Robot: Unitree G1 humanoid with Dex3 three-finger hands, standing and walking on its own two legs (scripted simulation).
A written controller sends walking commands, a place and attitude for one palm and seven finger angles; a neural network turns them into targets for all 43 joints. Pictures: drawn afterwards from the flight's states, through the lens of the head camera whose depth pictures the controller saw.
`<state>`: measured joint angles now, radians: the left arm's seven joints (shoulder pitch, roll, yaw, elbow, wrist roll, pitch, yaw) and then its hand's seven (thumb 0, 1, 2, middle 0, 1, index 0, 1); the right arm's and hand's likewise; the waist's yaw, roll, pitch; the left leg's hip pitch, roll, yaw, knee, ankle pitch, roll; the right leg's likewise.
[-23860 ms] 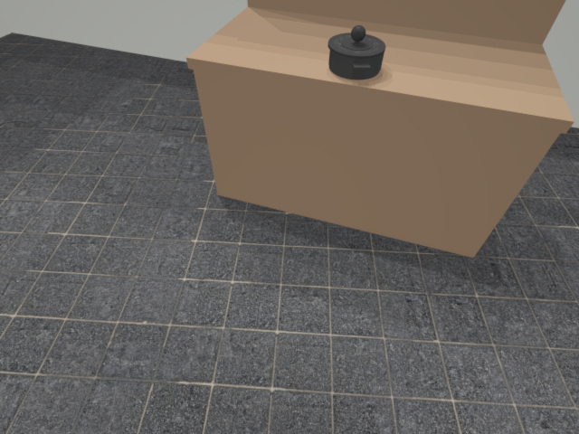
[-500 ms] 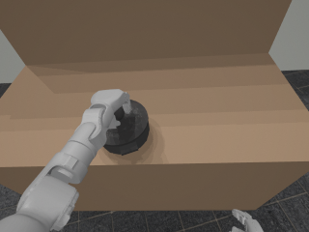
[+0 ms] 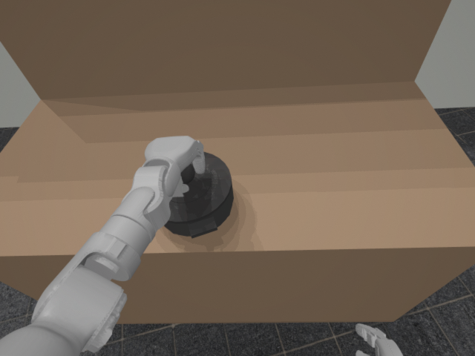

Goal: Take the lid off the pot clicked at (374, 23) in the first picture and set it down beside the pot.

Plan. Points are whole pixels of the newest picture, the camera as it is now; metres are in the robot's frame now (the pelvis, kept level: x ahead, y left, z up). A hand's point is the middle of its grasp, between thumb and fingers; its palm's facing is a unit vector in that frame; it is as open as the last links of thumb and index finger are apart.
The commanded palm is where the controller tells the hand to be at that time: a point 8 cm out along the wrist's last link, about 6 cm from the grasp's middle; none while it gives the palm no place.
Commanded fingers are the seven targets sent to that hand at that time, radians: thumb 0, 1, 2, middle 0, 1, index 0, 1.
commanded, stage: lift the lid straight up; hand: left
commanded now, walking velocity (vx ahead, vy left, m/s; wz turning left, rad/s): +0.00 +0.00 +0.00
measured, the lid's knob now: (183, 172) +0.45 +0.12 +0.05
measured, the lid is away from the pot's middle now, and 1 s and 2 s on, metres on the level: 0.01 0.01 0.01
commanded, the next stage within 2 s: none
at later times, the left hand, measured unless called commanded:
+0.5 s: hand (179, 169) +0.42 +0.12 +0.09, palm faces -0.26 -0.05 -0.96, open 7.2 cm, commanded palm +0.40 +0.12 +0.17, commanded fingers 0.00 0.62 1.02 -0.89 -1.01 -0.94 -1.04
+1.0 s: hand (176, 155) +0.41 +0.11 +0.13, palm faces -0.20 -0.05 -0.98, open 7.2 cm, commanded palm +0.39 +0.12 +0.21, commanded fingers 0.00 0.62 1.02 -0.89 -1.01 -0.94 -1.04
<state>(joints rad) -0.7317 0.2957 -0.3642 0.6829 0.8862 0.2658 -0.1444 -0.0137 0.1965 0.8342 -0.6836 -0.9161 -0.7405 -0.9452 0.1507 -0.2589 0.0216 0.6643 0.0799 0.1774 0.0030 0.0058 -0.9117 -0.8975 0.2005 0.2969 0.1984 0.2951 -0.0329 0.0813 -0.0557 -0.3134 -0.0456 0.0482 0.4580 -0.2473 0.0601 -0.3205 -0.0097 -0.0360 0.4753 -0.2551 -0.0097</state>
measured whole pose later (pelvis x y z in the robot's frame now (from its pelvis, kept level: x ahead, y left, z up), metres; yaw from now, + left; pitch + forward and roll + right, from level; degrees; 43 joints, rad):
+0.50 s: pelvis +0.00 +0.00 +0.00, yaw +0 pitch +5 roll +0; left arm -0.74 0.31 -0.38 0.62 0.87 0.30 -0.17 0.00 0.19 0.83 -0.69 -0.91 -0.76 -0.94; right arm 0.14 -0.26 0.03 0.67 0.08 0.16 0.00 0.01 -0.91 -0.90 0.20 0.30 0.20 0.30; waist -0.03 0.09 -0.05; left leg -0.28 -0.04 0.04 0.44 -0.24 0.06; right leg -0.29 -0.01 -0.04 0.46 -0.25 -0.01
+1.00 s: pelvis -0.01 -0.01 +0.00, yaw +1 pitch +3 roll +0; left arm -0.78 0.34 -0.40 0.51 0.86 0.36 -0.26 0.01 0.19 0.84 -0.69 -0.90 -0.76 -0.94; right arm 0.08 -0.26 0.05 0.65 0.08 0.15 0.01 0.01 -0.91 -0.90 0.20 0.30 0.20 0.30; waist -0.01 0.10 -0.04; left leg -0.25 -0.04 0.03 0.43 -0.23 0.05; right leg -0.25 -0.01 -0.05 0.45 -0.25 -0.02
